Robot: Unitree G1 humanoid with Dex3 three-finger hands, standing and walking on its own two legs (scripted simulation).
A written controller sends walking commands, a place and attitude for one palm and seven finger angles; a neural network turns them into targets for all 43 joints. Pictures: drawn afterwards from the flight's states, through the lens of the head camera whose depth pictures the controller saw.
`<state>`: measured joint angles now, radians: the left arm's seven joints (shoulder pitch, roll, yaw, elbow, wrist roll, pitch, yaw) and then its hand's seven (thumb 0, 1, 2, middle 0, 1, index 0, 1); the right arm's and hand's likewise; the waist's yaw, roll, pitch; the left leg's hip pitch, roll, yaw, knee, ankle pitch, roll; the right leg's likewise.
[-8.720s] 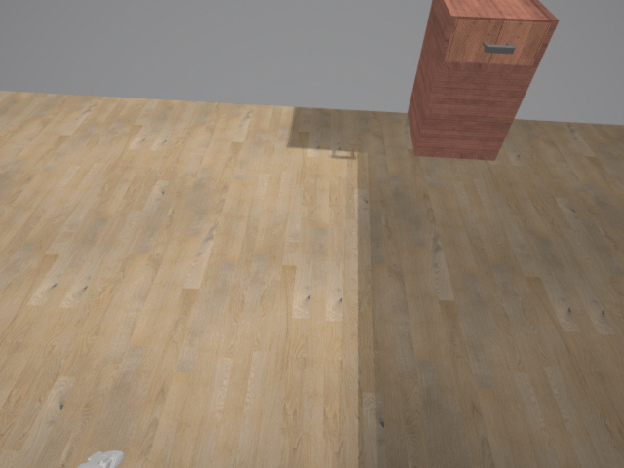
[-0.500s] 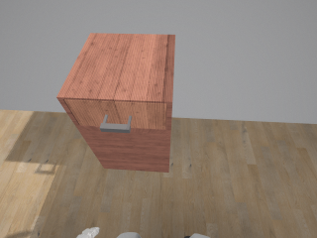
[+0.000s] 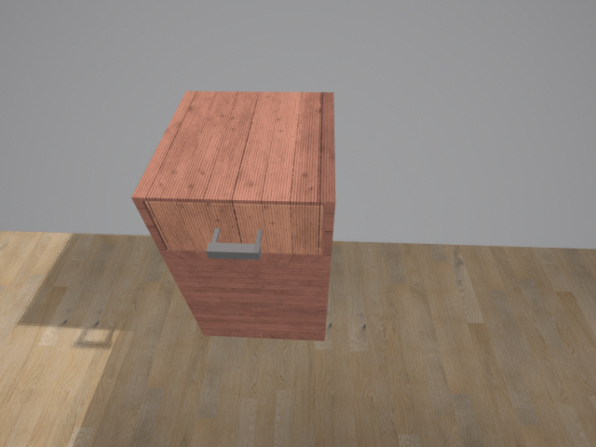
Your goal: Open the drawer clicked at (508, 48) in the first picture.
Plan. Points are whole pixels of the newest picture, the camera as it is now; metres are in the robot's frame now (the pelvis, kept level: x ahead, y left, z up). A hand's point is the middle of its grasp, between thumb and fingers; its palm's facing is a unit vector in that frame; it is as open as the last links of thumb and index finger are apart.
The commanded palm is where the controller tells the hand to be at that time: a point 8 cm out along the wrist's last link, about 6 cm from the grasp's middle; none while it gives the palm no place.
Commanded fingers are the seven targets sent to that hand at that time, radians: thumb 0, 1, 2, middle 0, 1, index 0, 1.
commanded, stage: come to a stop and stand still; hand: left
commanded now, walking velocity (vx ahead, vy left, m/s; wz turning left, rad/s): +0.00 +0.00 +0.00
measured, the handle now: (236, 242) +0.55 +0.18 -0.17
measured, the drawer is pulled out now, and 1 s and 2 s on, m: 0.00 0.00 0.00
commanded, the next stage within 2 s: look again from close up in 0.28 s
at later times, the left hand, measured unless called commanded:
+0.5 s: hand out of the picture -0.02 +0.15 -0.17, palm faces +0.03 -0.98 -0.20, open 7.3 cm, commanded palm none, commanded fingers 0.00 0.90 0.90 -0.20 -0.30 -0.20 -0.30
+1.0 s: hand out of the picture -0.02 +0.19 -0.18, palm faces +0.04 -0.98 -0.19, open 7.4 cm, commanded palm none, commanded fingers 0.00 0.90 0.90 -0.20 -0.30 -0.20 -0.30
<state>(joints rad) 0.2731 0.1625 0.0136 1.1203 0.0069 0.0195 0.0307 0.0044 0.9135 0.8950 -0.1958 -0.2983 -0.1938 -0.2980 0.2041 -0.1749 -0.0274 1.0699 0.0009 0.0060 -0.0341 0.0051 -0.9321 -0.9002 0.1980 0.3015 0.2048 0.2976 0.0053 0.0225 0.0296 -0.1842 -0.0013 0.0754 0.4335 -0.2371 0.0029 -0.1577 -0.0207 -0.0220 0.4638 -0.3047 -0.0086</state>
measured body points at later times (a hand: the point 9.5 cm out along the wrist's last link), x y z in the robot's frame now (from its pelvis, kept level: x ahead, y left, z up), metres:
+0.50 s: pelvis -0.01 -0.02 +0.00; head +0.00 -0.03 +0.45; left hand -0.02 +0.20 -0.16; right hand -0.04 -0.23 -0.17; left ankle -0.01 +0.11 -0.74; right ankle -0.03 -0.11 -0.74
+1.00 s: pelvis -0.02 +0.02 +0.00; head -0.03 +0.02 +0.45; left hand -0.02 +0.24 -0.16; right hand +0.01 -0.21 -0.15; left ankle -0.01 +0.11 -0.74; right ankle -0.03 -0.11 -0.74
